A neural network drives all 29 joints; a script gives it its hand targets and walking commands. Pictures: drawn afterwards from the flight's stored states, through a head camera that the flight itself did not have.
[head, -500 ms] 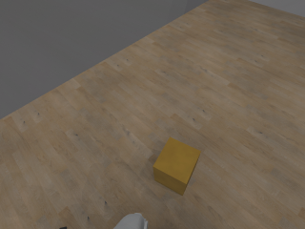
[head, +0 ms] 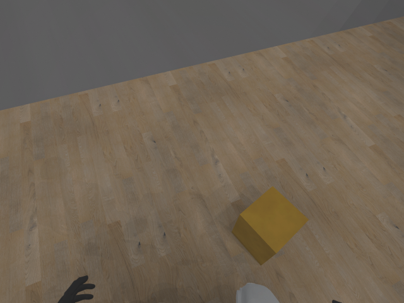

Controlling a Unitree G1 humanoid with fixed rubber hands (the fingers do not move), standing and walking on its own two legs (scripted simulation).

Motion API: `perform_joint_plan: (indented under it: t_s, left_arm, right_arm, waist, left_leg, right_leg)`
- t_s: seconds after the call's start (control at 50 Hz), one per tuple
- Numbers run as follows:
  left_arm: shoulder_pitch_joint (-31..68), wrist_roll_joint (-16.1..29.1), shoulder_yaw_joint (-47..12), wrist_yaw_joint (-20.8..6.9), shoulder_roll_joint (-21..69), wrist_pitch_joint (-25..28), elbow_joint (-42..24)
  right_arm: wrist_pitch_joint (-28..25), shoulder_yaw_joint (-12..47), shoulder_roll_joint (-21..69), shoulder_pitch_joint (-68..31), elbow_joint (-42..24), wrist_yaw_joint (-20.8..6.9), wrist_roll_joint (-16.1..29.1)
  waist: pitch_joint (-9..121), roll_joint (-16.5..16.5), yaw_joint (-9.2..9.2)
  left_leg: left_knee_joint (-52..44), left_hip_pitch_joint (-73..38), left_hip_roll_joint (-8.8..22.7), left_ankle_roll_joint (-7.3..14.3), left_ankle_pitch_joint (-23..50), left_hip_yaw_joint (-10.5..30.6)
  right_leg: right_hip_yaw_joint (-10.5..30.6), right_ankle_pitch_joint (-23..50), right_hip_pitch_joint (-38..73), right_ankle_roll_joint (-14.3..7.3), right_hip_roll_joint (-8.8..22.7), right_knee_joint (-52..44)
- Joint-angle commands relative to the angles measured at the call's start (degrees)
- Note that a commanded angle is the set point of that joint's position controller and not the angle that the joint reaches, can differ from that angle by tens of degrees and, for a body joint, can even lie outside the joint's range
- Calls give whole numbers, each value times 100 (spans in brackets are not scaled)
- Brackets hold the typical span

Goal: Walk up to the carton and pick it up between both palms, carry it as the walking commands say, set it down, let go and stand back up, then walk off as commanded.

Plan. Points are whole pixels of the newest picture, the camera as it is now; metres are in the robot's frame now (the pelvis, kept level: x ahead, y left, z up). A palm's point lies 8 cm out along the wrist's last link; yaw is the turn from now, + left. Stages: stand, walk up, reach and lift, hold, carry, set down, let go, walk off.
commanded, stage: walk off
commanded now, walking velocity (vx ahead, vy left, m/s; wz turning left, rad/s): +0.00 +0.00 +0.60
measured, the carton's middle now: (266, 226) +0.47 -0.29 -0.65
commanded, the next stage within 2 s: stand in 1.02 s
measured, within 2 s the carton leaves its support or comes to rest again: neither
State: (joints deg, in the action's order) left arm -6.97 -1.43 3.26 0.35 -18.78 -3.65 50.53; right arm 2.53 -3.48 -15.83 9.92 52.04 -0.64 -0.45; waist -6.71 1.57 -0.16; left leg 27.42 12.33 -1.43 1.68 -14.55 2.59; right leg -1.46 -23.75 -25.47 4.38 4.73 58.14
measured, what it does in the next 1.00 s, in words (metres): steps on the spot, turning left: right foot, then left foot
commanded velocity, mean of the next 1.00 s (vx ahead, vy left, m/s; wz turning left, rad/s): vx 0.00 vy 0.00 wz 0.60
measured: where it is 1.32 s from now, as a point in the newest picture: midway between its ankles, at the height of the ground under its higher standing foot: outside the picture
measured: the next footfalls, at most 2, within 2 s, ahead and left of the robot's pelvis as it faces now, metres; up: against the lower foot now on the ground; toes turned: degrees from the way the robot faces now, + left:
right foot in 0.20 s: +0.05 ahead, -0.14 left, +0.00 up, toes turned +6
left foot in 0.60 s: -0.05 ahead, +0.10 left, +0.00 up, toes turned +28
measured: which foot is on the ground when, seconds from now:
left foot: down 0.00-0.20, up 0.22-0.58, down 0.60-1.00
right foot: up 0.00-0.18, down 0.20-0.62, up 0.64-1.00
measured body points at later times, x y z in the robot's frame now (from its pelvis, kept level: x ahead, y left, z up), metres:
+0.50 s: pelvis -0.02 -0.04 +0.00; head +0.03 -0.04 +0.45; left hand +0.00 +0.25 -0.12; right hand +0.17 -0.28 -0.13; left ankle -0.08 +0.10 -0.69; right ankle +0.01 -0.14 -0.74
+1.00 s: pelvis -0.02 -0.03 -0.01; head +0.02 -0.01 +0.44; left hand -0.07 +0.27 -0.13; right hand +0.20 -0.21 -0.15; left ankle -0.09 +0.08 -0.74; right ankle +0.05 -0.13 -0.73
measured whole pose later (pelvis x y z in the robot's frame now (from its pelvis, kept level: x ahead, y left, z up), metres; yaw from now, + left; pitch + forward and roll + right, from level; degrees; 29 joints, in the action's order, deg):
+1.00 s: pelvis -0.02 -0.03 -0.01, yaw +35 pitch +1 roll +1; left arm -7.1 -0.5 2.4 0.6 -16.3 -2.7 47.0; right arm 3.3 -3.6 -15.8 11.5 49.3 -0.6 -1.0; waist -5.0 -0.2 -1.5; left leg 30.8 15.9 -3.2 -0.1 -15.4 6.5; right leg -1.6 -23.0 -19.7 4.7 2.1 39.9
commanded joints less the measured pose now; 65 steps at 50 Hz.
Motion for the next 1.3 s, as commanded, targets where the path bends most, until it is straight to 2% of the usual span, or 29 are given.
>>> perform_joint_plan:
  t_s: [0.0, 0.12, 0.16, 0.18, 0.2, 0.22, 0.28, 0.32, 0.42, 0.48, 0.56, 0.58, 0.6, 0.62, 0.64, 0.66, 0.7, 0.74, 0.8, 0.9, 0.96, 1.0, 1.02, 1.04, 1.06, 1.1, 1.16, 1.2, 1.28]
  left_arm:
    - [108, 26, 78, 23, -373, 91, -429]
    - [183, 77, 25, 63, -338, 156, -504]
    - [-469, 127, 42, 153, -360, 247, -325]
    - [-912, 80, 94, 216, -602, 307, -187]
    - [-1044, 34, 185, 287, -1122, 313, -142]
    - [-584, -3, 261, 258, -1340, 284, -275]
    - [549, -36, 12, 160, -551, 245, -702]
    - [443, -54, 16, 196, -428, 238, -646]
    - [-349, -66, 117, 171, -632, 281, -440]
    - [-426, -80, 212, 58, -915, 289, -398]
    - [-473, 67, 240, -49, -822, 286, -385]
    - [-480, 90, 233, -66, -763, 253, -374]
    - [-673, 87, 173, -89, -629, 225, -480]
    - [-568, -7, 101, -108, -212, 180, -694]
    - [2, -20, 47, 32, -205, 96, -867]
    - [243, 5, 45, 26, -384, 72, -912]
    - [-183, 40, 134, -10, -537, 107, -645]
    - [-195, 9, 183, -9, -555, 97, -624]
    - [-305, 9, 137, -26, -350, 123, -560]
    - [175, 33, 77, 34, -285, 138, -752]
    - [-99, 111, -2, 62, -193, 203, -715]
    - [-640, 119, 59, 143, -276, 276, -545]
    - [-1172, 25, 137, 196, -661, 324, -408]
    - [-1260, 32, 193, 211, -1159, 327, -434]
    - [-868, -21, 201, 192, -1094, 331, -411]
    - [-186, 4, 5, 127, -440, 341, -683]
    - [33, -12, -5, 177, -357, 341, -679]
    - [-173, 2, -16, 138, -301, 353, -576]
    - [-616, 9, 25, 83, -511, 425, -316]
  right_arm:
    - [-61, -288, -1208, 108, -306, 66, -16]
    - [62, -338, -1234, 9, -474, 9, -63]
    - [88, -342, -1197, -135, -497, 9, 1]
    - [71, -297, -972, -375, -613, 15, 73]
    - [31, -201, -390, -284, -763, 24, 52]
    - [65, -251, -732, -373, -753, 144, -84]
    - [169, -368, -933, 137, -401, -37, -45]
    - [197, -332, -714, 105, -407, -161, -60]
    - [136, -207, -507, -425, -624, -257, -40]
    - [114, -180, -514, -375, -703, -265, 24]
    - [124, -182, -550, -183, -660, -202, 9]
    - [51, -256, -724, 88, -558, -151, -84]
    - [-34, -327, -1129, 439, -517, -86, -151]
    - [-91, -396, -1605, 426, -553, -58, -79]
    - [-143, -473, -1835, 737, -433, -62, -44]
    - [-141, -491, -1652, 627, -501, -38, -45]
    - [-91, -309, -1168, -96, -592, 54, -8]
    - [-104, -246, -1026, 52, -630, 74, 28]
    - [-151, -229, -1007, 150, -586, 54, 28]
    - [-34, -280, -1149, 438, -531, 92, -63]
    - [17, -323, -1169, 95, -650, 37, -83]
    - [47, -303, -1055, -213, -711, 30, 2]
    - [26, -231, -725, -355, -807, 36, 50]
    - [8, -143, -253, -66, -919, 83, 9]
    - [34, -205, -626, -98, -877, 151, -116]
    - [98, -296, -866, 211, -517, 55, -72]
    - [134, -258, -613, 406, -393, -59, -83]
    - [114, -156, -362, 273, -344, -98, -46]
    - [118, -17, -164, -97, -410, -20, -4]
  waist:
    - [733, -811, -41]
    - [838, -949, -154]
    - [910, -728, 219]
    - [1039, -283, 431]
    - [1053, 1335, 310]
    - [790, 1429, 291]
    - [406, 431, -372]
    - [574, 777, -241]
    - [716, 768, 181]
    - [860, 1114, 193]
    - [865, 737, 108]
    - [926, 299, -105]
    - [927, -826, -215]
    - [733, -1867, -57]
    - [842, -1396, -408]
    - [765, -1190, -481]
    - [641, -1231, -27]
    - [858, -1032, -46]
    - [896, -920, 21]
    - [807, -815, -301]
    - [1021, -1136, -142]
    - [900, -882, 288]
    - [1034, 115, 519]
    - [961, 1670, 293]
    - [898, 1682, 293]
    - [534, 344, -121]
    - [719, 647, -259]
    - [859, 776, -81]
    - [1012, 826, 161]
  left_leg:
    - [-542, -445, 1266, 719, 2844, 1155]
    - [-396, 23, 1204, 743, 2163, 1996]
    - [-46, 311, 860, 372, 1952, 1943]
    - [634, 1044, 487, 31, 1053, 1574]
    - [1957, 2128, -423, -290, -1317, 695]
    - [3221, 2076, -84, -409, -1914, 248]
    - [4240, 1649, 77, -404, -1080, 224]
    - [4051, 1624, 204, -538, -768, -34]
    - [2665, 1653, 353, -754, -1111, -420]
    - [1713, 892, 338, -680, -1075, -628]
    - [296, 180, 249, -469, -369, -883]
    - [-525, -391, 340, -405, 542, -641]
    - [-969, -1147, 1340, -147, 1636, 755]
    - [-774, -1554, 2525, 387, 4162, 2274]
    - [-582, -1063, 2498, 914, 4334, 1848]
    - [-728, -831, 2118, 913, 3492, 1687]
    - [-810, -742, 1431, 548, 2699, 963]
    - [-610, -649, 1265, 564, 3425, 808]
    - [-519, -685, 1210, 603, 3594, 836]
    - [-447, -517, 1323, 840, 2527, 1566]
    - [-236, -34, 1136, 720, 2487, 1687]
    - [224, 777, 777, 314, 1913, 1739]
    - [1027, 1520, 290, -23, 698, 1255]
    - [2312, 2196, -450, -285, -1758, 569]
    - [3298, 1945, -75, -337, -1863, 465]
    - [3949, 1708, -124, -305, -1454, 646]
    - [3888, 1544, -84, -481, -823, 264]
    - [3311, 1483, -133, -591, -791, 92]
    - [1833, 850, -27, -556, -1073, -121]
  right_leg:
    - [57, 120, -28, 17, -35, -423]
    - [114, -95, 809, -19, -361, -1935]
    - [165, 640, 1782, -38, -380, -3504]
    - [684, 1038, 2675, -200, 304, -4192]
    - [2104, 1729, 3283, -517, 1884, -4569]
    - [2154, 2718, 2270, -1325, 2328, -4275]
    - [812, 1834, 1142, -1012, 1378, -4463]
    - [255, 1875, 1470, -970, 1037, -4270]
    - [-39, 3279, 2362, -1254, 1315, -3785]
    - [-232, 3139, 2174, -1182, 1415, -3614]
    - [-504, 3069, 2020, -876, 1531, -2937]
    - [-743, 2754, 1631, -543, 1353, -2292]
    - [-1050, 1432, 453, -171, 882, -1114]
    - [-745, -1639, -862, 52, 198, -90]
    - [-124, -1223, -603, -18, 258, 184]
    - [13, -926, -678, -5, 312, 181]
    - [36, -16, -621, 17, 286, 213]
    - [-57, 177, -352, 16, 140, 310]
    - [-9, 248, -312, 49, 3, 228]
    - [-45, -123, -10, 101, -194, -1146]
    - [-59, 18, 876, 19, -347, -2003]
    - [-32, 1016, 2110, -36, -370, -3559]
    - [813, 1185, 2830, -266, 635, -4214]
    - [2098, 2285, 2917, -604, 2090, -4353]
    - [2252, 2808, 1936, -1254, 2283, -4222]
    - [1278, 2851, 1401, -1157, 1606, -4309]
    - [499, 3062, 1614, -1054, 1066, -4114]
    - [233, 3197, 1933, -1063, 806, -3983]
    - [321, 3244, 2211, -1277, 1007, -3856]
